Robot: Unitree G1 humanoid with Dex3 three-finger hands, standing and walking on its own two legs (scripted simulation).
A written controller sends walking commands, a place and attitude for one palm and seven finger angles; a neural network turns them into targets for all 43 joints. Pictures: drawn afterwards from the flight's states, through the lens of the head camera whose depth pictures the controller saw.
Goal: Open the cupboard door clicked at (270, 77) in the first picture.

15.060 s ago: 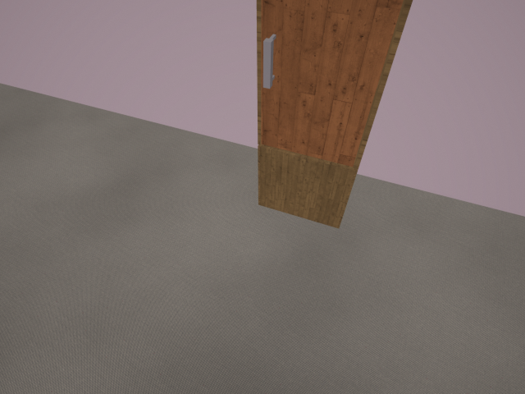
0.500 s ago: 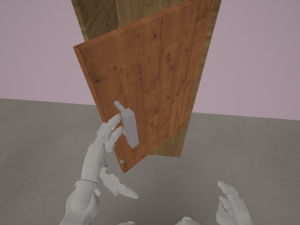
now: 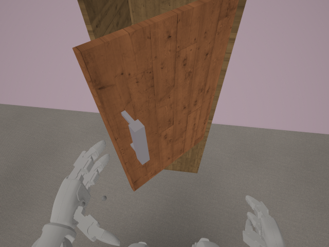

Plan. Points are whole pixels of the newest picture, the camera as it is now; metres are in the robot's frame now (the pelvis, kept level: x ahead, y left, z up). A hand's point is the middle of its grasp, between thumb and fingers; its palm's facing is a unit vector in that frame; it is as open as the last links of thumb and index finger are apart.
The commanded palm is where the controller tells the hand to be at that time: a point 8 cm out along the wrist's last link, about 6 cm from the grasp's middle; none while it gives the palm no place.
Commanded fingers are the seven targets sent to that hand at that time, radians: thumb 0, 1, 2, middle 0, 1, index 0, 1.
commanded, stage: slide the hand sideways off the handle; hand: left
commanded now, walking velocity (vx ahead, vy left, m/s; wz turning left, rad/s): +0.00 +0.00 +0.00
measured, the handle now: (135, 138) +0.35 +0.10 +0.08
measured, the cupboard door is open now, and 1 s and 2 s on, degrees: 46 46 46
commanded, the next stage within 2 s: draw the hand back to the body in 0.10 s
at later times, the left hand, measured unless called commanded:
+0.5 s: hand (77, 197) +0.20 +0.18 +0.10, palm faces -0.05 -1.00 -0.08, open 16.3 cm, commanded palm +0.17 +0.24 +0.12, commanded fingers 0.00 -0.50 0.30 -0.15 -0.30 -0.15 -0.30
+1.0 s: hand (28, 184) +0.20 +0.24 +0.15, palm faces +0.29 -0.88 -0.38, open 13.9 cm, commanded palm +0.16 +0.28 +0.18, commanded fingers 0.00 0.23 0.62 -0.18 -0.30 -0.18 -0.30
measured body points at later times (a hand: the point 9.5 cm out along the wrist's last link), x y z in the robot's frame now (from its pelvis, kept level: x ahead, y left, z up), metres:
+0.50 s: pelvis +0.00 +0.01 +0.01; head +0.02 +0.00 +0.46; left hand +0.19 +0.23 +0.11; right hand +0.17 -0.21 -0.06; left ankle -0.03 +0.12 -0.68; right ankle +0.03 -0.11 -0.68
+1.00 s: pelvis +0.01 +0.02 +0.05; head +0.01 +0.01 +0.50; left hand +0.18 +0.29 +0.18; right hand +0.19 -0.19 -0.03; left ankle -0.03 +0.12 -0.68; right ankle +0.03 -0.11 -0.68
